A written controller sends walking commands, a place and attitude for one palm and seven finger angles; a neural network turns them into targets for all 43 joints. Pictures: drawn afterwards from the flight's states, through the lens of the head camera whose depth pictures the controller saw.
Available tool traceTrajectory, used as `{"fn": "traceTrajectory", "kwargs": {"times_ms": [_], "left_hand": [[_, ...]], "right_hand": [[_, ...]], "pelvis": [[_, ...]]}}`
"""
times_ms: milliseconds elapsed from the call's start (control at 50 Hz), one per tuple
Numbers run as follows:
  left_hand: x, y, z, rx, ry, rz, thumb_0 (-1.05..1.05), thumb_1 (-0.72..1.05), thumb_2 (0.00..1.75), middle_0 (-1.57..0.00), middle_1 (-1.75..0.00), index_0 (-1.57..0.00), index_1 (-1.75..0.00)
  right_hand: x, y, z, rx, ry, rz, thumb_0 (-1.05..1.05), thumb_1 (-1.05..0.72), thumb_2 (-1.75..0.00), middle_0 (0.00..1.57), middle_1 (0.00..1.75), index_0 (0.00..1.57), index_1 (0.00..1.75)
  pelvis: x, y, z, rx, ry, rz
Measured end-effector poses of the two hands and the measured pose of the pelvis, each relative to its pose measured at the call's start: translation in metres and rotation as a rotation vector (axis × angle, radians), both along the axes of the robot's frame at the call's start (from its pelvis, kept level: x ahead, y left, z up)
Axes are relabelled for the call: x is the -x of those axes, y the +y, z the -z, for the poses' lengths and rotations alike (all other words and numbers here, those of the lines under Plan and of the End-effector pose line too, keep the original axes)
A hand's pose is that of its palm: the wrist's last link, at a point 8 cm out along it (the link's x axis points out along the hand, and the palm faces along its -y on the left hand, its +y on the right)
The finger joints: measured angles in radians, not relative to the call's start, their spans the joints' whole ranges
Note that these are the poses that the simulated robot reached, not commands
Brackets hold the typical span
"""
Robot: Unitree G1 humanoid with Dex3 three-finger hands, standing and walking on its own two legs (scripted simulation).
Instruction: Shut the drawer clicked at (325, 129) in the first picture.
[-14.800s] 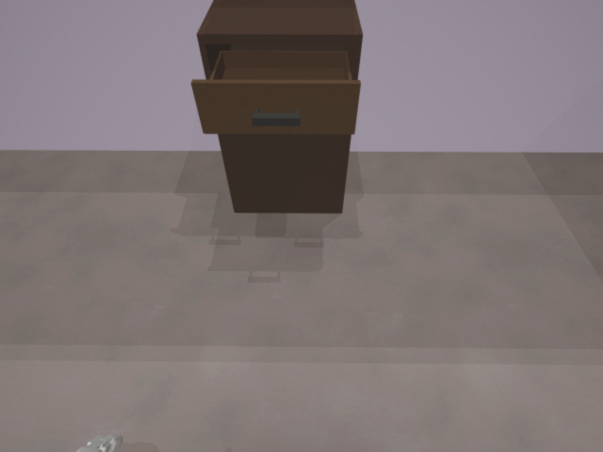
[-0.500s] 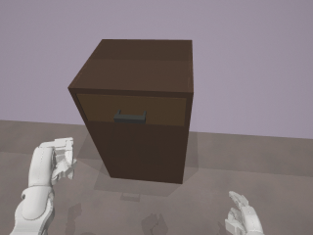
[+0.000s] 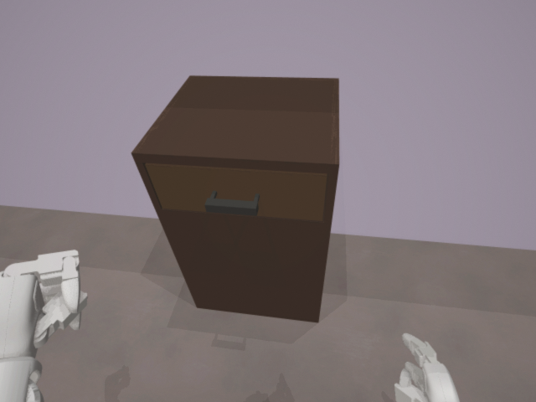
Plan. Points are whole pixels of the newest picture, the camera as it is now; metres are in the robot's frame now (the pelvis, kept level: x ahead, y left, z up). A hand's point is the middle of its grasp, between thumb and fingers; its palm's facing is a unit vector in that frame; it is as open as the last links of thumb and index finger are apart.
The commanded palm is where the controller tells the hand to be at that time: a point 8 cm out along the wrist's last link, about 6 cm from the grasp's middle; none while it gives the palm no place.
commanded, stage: step back with the hand held close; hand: left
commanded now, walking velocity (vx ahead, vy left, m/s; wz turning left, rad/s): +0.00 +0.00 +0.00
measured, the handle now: (233, 201) +0.59 +0.18 -0.09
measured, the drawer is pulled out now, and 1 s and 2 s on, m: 0.00 0.00 0.00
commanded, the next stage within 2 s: stop stepping back and stand still in 1.58 s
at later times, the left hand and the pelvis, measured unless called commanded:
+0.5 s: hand (48, 318) +0.15 +0.26 +0.15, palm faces +0.29 -0.81 -0.51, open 3.2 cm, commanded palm +0.09 +0.31 +0.17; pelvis -0.04 +0.03 +0.00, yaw -1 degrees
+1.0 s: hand out of the picture +0.09 +0.27 +0.15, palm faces +0.37 -0.77 -0.51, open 3.2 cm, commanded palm +0.01 +0.31 +0.17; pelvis -0.10 +0.02 -0.02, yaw +3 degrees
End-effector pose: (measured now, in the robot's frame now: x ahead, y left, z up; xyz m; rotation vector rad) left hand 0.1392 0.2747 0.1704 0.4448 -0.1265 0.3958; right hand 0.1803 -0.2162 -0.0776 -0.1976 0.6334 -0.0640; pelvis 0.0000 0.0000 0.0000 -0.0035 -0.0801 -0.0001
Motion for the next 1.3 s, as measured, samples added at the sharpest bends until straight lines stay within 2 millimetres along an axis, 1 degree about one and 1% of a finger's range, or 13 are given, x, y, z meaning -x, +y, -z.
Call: {"fn": "traceTrajectory", "kwargs": {"times_ms": [80, 160, 240, 320, 400, 520, 660, 780, 940, 1100, 1180, 1240, 1300], "left_hand": [[-0.002, -0.001, -0.004, -0.014, -0.015, 0.025, 0.01, 0.89, 0.90, -1.41, -1.60, -1.41, -1.60], [-0.005, 0.008, -0.012, -0.074, -0.039, 0.045, 0.01, 0.89, 0.90, -1.41, -1.60, -1.41, -1.60], [-0.008, 0.011, -0.006, -0.083, 0.008, 0.077, 0.01, 0.89, 0.90, -1.40, -1.60, -1.41, -1.60], [-0.004, 0.013, 0.000, -0.092, 0.061, 0.118, 0.01, 0.89, 0.90, -1.40, -1.60, -1.41, -1.60], [0.005, 0.020, -0.002, -0.117, 0.064, 0.132, 0.01, 0.89, 0.90, -1.40, -1.60, -1.41, -1.60], [0.025, 0.029, -0.005, -0.132, 0.022, 0.118, 0.01, 0.89, 0.90, -1.40, -1.60, -1.40, -1.60], [0.052, 0.029, -0.002, -0.130, -0.023, 0.104, 0.01, 0.89, 0.90, -1.40, -1.60, -1.41, -1.60], [0.070, 0.028, -0.003, -0.135, -0.065, 0.104, 0.01, 0.89, 0.90, -1.41, -1.60, -1.41, -1.60], [0.085, 0.031, -0.004, -0.167, -0.097, 0.101, 0.01, 0.89, 0.90, -1.41, -1.60, -1.41, -1.60], [0.102, 0.028, -0.005, -0.209, -0.117, 0.094, 0.01, 0.89, 0.90, -1.41, -1.60, -1.41, -1.60], [0.106, 0.027, -0.004, -0.158, -0.146, 0.110, 0.01, 0.89, 0.90, -1.41, -1.60, -1.41, -1.60], [0.109, 0.033, -0.002, -0.143, -0.163, 0.132, 0.01, 0.89, 0.90, -1.41, -1.60, -1.41, -1.60], [0.114, 0.041, -0.004, -0.180, -0.163, 0.141, 0.01, 0.89, 0.90, -1.41, -1.60, -1.41, -1.60]], "right_hand": [[0.004, 0.001, -0.002, 0.001, -0.007, 0.006, 0.02, -0.90, -0.90, 0.20, 0.30, 0.20, 0.30], [0.010, -0.001, -0.003, 0.014, 0.031, 0.027, 0.02, -0.90, -0.90, 0.20, 0.30, 0.20, 0.30], [0.022, -0.006, -0.001, 0.036, 0.080, 0.067, 0.02, -0.90, -0.90, 0.20, 0.30, 0.20, 0.30], [0.036, -0.009, 0.001, 0.055, 0.121, 0.105, 0.02, -0.90, -0.90, 0.20, 0.30, 0.20, 0.30], [0.048, -0.006, 0.002, 0.065, 0.142, 0.124, 0.02, -0.91, -0.90, 0.20, 0.30, 0.20, 0.30], [0.060, 0.006, 0.002, 0.060, 0.123, 0.111, 0.02, -0.91, -0.90, 0.20, 0.30, 0.20, 0.30], [0.075, 0.016, 0.001, 0.049, 0.078, 0.080, 0.02, -0.90, -0.90, 0.20, 0.30, 0.20, 0.30], [0.095, 0.014, 0.003, 0.069, 0.080, 0.069, 0.02, -0.90, -0.90, 0.20, 0.30, 0.20, 0.30], [0.118, 0.006, 0.008, 0.100, 0.108, 0.073, 0.02, -0.90, -0.90, 0.20, 0.30, 0.20, 0.30], [0.123, 0.002, 0.014, 0.095, 0.101, 0.061, 0.02, -0.90, -0.90, 0.20, 0.30, 0.20, 0.30], [0.130, 0.003, 0.013, 0.101, 0.118, 0.071, 0.02, -0.90, -0.90, 0.20, 0.30, 0.20, 0.30], [0.139, 0.007, 0.010, 0.115, 0.123, 0.091, 0.02, -0.90, -0.90, 0.20, 0.30, 0.20, 0.30], [0.147, 0.013, 0.006, 0.125, 0.102, 0.095, 0.02, -0.90, -0.90, 0.20, 0.30, 0.20, 0.30]], "pelvis": [[0.001, 0.001, 0.000, 0.003, 0.000, 0.003], [0.006, 0.004, 0.000, 0.011, 0.036, 0.003], [0.012, 0.011, -0.001, 0.008, 0.067, 0.011], [0.018, 0.018, -0.001, 0.003, 0.086, 0.015], [0.027, 0.024, 0.001, 0.002, 0.092, 0.014], [0.046, 0.028, 0.004, 0.002, 0.089, 0.012], [0.069, 0.029, 0.009, 0.013, 0.085, 0.002], [0.084, 0.028, 0.012, 0.027, 0.084, -0.006], [0.098, 0.026, 0.015, 0.035, 0.083, -0.040], [0.112, 0.021, 0.021, 0.025, 0.083, -0.042], [0.120, 0.026, 0.020, 0.021, 0.085, -0.042], [0.127, 0.032, 0.021, 0.026, 0.083, -0.041], [0.135, 0.036, 0.021, 0.067, 0.085, -0.052]]}}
